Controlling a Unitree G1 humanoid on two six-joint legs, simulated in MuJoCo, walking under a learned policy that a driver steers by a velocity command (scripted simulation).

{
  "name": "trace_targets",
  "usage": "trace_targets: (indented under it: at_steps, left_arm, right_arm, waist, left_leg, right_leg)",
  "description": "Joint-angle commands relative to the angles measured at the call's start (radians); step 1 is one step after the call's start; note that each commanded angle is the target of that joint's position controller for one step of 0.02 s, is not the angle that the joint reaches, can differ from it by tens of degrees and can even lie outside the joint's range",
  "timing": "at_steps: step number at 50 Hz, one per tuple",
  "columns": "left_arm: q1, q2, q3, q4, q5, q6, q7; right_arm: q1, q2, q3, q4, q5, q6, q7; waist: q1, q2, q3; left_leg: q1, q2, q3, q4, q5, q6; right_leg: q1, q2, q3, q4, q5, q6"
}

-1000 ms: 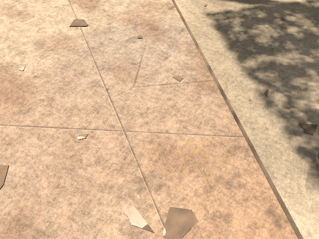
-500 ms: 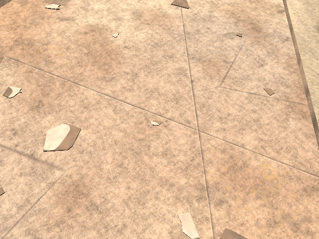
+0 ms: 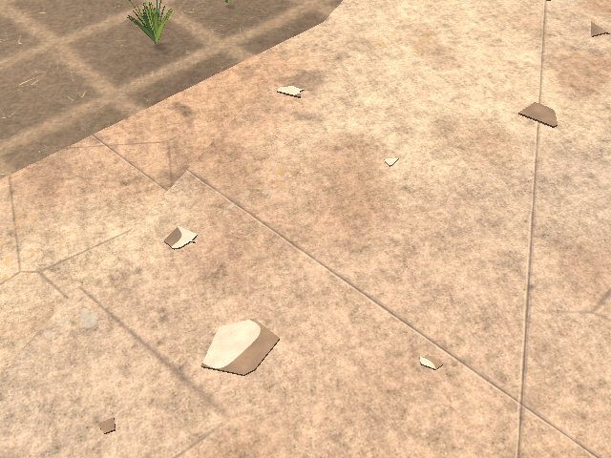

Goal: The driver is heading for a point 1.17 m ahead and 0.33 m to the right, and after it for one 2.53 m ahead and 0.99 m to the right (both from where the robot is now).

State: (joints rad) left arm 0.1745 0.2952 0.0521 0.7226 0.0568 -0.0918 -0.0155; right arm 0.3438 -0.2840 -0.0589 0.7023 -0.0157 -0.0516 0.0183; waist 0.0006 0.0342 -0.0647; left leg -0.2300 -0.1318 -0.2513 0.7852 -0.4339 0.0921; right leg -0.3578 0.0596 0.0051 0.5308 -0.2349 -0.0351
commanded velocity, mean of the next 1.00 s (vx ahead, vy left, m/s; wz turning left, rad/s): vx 0.95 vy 0.00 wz -0.52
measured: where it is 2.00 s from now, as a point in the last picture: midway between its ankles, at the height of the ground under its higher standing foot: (513, 144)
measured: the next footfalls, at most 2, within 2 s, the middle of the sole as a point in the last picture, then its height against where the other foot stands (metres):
left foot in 0.40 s outside the picture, level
right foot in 0.86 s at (391, 326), level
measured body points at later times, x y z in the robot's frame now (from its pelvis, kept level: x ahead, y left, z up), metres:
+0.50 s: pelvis +0.38 +0.01 -0.01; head +0.41 +0.00 +0.44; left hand +0.37 +0.27 -0.14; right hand +0.54 -0.25 -0.10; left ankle +0.44 +0.10 -0.73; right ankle +0.17 -0.09 -0.62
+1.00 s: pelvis +0.80 -0.14 -0.01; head +0.83 -0.15 +0.43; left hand +1.00 +0.08 -0.14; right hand +0.81 -0.42 -0.11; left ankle +0.83 +0.06 -0.62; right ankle +0.82 -0.15 -0.73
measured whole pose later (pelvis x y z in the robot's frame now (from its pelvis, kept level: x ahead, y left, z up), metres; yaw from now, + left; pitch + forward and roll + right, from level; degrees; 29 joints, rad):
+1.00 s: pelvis +0.80 -0.14 -0.01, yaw -34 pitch -1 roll -1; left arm 0.35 0.32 0.07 0.82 0.02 -0.01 -0.01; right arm 0.17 -0.22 0.01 0.69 -0.06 -0.09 0.00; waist 0.01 0.00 0.06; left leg -0.47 0.10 -0.09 1.37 -0.35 -0.03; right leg -0.31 0.22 -0.04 0.58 -0.26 -0.21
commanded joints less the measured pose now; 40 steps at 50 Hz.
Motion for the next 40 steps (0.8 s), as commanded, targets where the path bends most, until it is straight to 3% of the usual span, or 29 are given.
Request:
trace_targets:
  at_steps: [1,2,4,7,11,13,15,17,18,19,20,21,22,23,24,26,29,31,33,36,38,39,40]
  left_arm:
    - [0.228,0.161,0.058,0.001,-0.010,-0.002,-0.003]
    - [0.219,0.130,0.049,0.004,-0.010,-0.005,-0.007]
    - [0.244,0.097,0.032,0.033,-0.021,-0.016,-0.001]
    - [0.306,0.077,0.023,0.074,-0.039,-0.030,-0.005]
    - [0.364,0.043,0.006,0.112,-0.054,-0.033,-0.008]
    - [0.387,0.073,0.010,0.133,-0.053,-0.033,0.002]
    - [0.375,0.115,0.014,0.146,-0.058,-0.030,0.008]
    - [0.369,0.149,0.017,0.158,-0.057,-0.029,0.011]
    - [0.365,0.171,0.020,0.165,-0.051,-0.026,0.014]
    - [0.320,0.183,0.023,0.161,-0.053,-0.021,0.015]
    - [0.309,0.117,0.011,0.136,-0.049,-0.024,0.012]
    - [0.420,-0.051,-0.021,0.103,-0.085,-0.020,0.009]
    - [0.334,0.071,0.002,0.087,-0.086,-0.009,0.009]
    - [0.234,0.085,0.011,0.069,-0.077,0.001,0.004]
    - [0.203,0.060,0.005,0.070,-0.063,0.009,-0.006]
    - [0.203,0.017,0.003,0.076,-0.038,0.038,-0.025]
    - [0.100,-0.024,-0.003,0.026,-0.027,0.075,-0.044]
    - [0.014,-0.028,-0.010,-0.019,-0.026,0.079,-0.058]
    - [-0.061,-0.020,-0.017,-0.056,-0.035,0.077,-0.068]
    - [-0.172,-0.004,-0.026,-0.096,-0.032,0.069,-0.089]
    - [-0.161,0.023,-0.022,-0.090,-0.035,0.066,-0.089]
    - [-0.110,0.046,-0.016,-0.075,-0.038,0.066,-0.082]
    - [-0.001,0.076,-0.004,-0.051,-0.040,0.067,-0.072]
  right_arm:
    - [-0.137,-0.103,-0.009,-0.105,-0.015,-0.031,-0.001]
    - [-0.145,-0.095,-0.005,-0.099,-0.026,-0.034,0.012]
    - [-0.164,-0.079,0.001,-0.096,-0.044,-0.026,0.035]
    - [-0.212,-0.059,0.014,-0.107,-0.043,-0.016,0.046]
    - [-0.412,-0.026,0.045,-0.181,-0.041,-0.022,0.055]
    - [-0.471,-0.002,0.062,-0.205,-0.029,-0.027,0.061]
    - [-0.471,-0.015,0.062,-0.202,-0.024,-0.028,0.052]
    - [-0.373,-0.065,0.045,-0.171,-0.024,-0.030,0.026]
    - [-0.225,-0.110,0.026,-0.128,-0.024,-0.031,0.006]
    - [-0.024,-0.143,0.008,-0.067,-0.023,-0.033,-0.013]
    - [0.143,-0.216,-0.018,-0.033,-0.047,-0.036,-0.036]
    - [0.145,-0.259,-0.031,-0.028,-0.088,-0.037,-0.035]
    - [0.105,-0.211,-0.028,-0.041,-0.055,-0.030,-0.026]
    - [0.012,-0.142,-0.015,-0.028,-0.046,-0.031,-0.023]
    - [-0.017,-0.103,-0.010,-0.016,-0.043,-0.037,-0.019]
    - [-0.022,-0.065,-0.002,0.017,-0.034,-0.051,-0.022]
    - [0.000,-0.024,0.007,0.071,0.001,-0.077,-0.011]
    - [-0.005,-0.016,0.009,0.086,0.000,-0.087,-0.007]
    - [-0.019,-0.026,0.008,0.098,-0.008,-0.097,-0.008]
    - [0.019,-0.082,0.000,0.123,-0.003,-0.101,-0.022]
    - [0.060,-0.137,-0.008,0.129,-0.002,-0.091,-0.035]
    - [0.068,-0.172,-0.016,0.126,-0.005,-0.076,-0.045]
    - [0.047,-0.207,-0.025,0.118,-0.011,-0.057,-0.054]
  waist:
    - [0.099,-0.094,0.065]
    - [0.083,-0.068,0.068]
    - [0.063,-0.123,0.096]
    - [0.054,-0.140,0.136]
    - [0.077,-0.119,0.188]
    - [0.086,-0.133,0.193]
    - [0.061,-0.134,0.179]
    - [-0.003,-0.158,0.087]
    - [-0.078,-0.172,-0.004]
    - [-0.188,-0.156,-0.092]
    - [-0.235,-0.074,-0.212]
    - [-0.120,0.184,-0.339]
    - [-0.143,0.142,-0.295]
    - [-0.105,0.086,-0.104]
    - [-0.083,0.032,-0.013]
    - [-0.023,0.037,0.071]
    - [0.009,0.058,0.150]
    - [0.021,0.053,0.179]
    - [0.036,0.042,0.207]
    - [0.023,-0.022,0.237]
    - [0.037,0.003,0.185]
    - [0.070,0.034,0.135]
    - [0.137,0.065,0.068]
  left_leg:
    - [-0.673,0.065,0.057,0.404,0.083,0.017]
    - [-0.648,0.092,0.067,0.391,0.135,0.012]
    - [-0.618,0.126,0.097,0.347,0.186,-0.001]
    - [-0.678,0.145,0.166,0.336,0.261,-0.015]
    - [-0.593,0.168,0.308,0.084,0.370,-0.042]
    - [-0.460,0.145,0.339,-0.060,0.415,-0.038]
    - [-0.343,0.115,0.343,-0.142,0.415,-0.021]
    - [-0.141,0.055,0.338,-0.180,0.353,0.001]
    - [0.033,0.036,0.319,-0.188,0.293,0.015]
    - [0.272,0.083,0.281,-0.236,0.307,0.024]
    - [0.516,0.274,0.100,-0.236,0.030,0.032]
    - [0.712,0.578,-0.374,-0.338,-0.344,0.086]
    - [0.589,0.575,-0.560,-0.500,-0.443,0.091]
    - [0.442,0.521,-0.371,-0.519,-0.333,0.072]
    - [0.320,0.492,-0.243,-0.543,-0.151,0.067]
    - [0.163,0.434,-0.041,-0.594,0.018,0.039]
    - [0.108,0.407,0.162,-0.652,0.198,0.010]
    - [0.073,0.364,0.310,-0.678,0.336,-0.013]
    - [0.042,0.322,0.428,-0.692,0.485,-0.027]
    - [0.083,0.312,0.535,-0.714,0.760,-0.057]
    - [0.203,0.326,0.559,-0.602,1.198,-0.075]
    - [0.265,0.341,0.556,-0.501,1.395,-0.082]
    - [0.287,0.363,0.547,-0.342,1.526,-0.081]
  right_leg:
    - [0.503,-0.401,0.679,-0.292,-0.573,-0.134]
    - [0.459,-0.348,0.556,-0.296,-0.482,-0.113]
    - [0.394,-0.276,0.421,-0.349,-0.367,-0.092]
    - [0.393,-0.239,0.313,-0.381,-0.107,-0.105]
    - [0.301,-0.182,0.189,-0.440,0.283,-0.123]
    - [0.270,-0.194,0.181,-0.477,0.452,-0.130]
    - [0.301,-0.214,0.170,-0.456,0.641,-0.140]
    - [0.352,-0.227,0.154,-0.288,1.035,-0.125]
    - [0.346,-0.230,0.157,-0.108,1.111,-0.113]
    - [0.241,-0.205,0.146,0.132,0.998,-0.098]
    - [0.051,-0.142,0.127,0.428,0.652,-0.102]
    - [-0.249,-0.038,0.088,0.768,-0.213,-0.092]
    - [-0.325,-0.044,0.104,0.850,-0.154,-0.112]
    - [-0.371,-0.098,0.094,0.827,-0.045,-0.109]
    - [-0.360,-0.126,0.085,0.796,-0.012,-0.102]
    - [-0.321,-0.164,0.077,0.768,-0.013,-0.082]
    - [-0.402,-0.205,0.051,0.748,0.025,-0.067]
    - [-0.429,-0.202,0.014,0.696,0.137,-0.065]
    - [-0.398,-0.186,-0.024,0.566,0.254,-0.075]
    - [-0.277,-0.131,-0.148,0.307,0.351,-0.115]
    - [-0.177,-0.048,-0.218,0.241,0.339,-0.147]
    - [-0.119,-0.008,-0.237,0.230,0.283,-0.159]
    - [-0.008,0.022,-0.230,0.228,0.215,-0.174]
Velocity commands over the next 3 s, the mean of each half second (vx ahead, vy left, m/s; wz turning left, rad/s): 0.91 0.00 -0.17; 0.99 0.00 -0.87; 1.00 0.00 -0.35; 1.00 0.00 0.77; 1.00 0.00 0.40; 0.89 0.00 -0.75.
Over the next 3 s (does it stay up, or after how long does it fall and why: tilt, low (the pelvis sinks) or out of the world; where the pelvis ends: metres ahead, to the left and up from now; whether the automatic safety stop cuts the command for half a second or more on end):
stays up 2.51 -0.88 -0.02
